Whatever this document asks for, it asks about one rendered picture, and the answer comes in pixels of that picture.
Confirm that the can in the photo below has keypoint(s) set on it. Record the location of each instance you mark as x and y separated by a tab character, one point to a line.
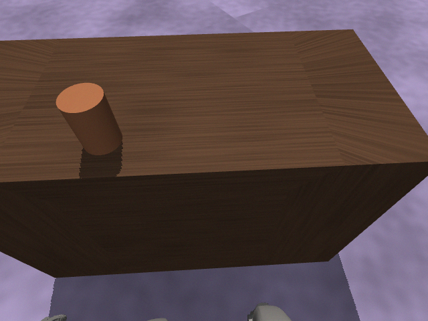
88	113

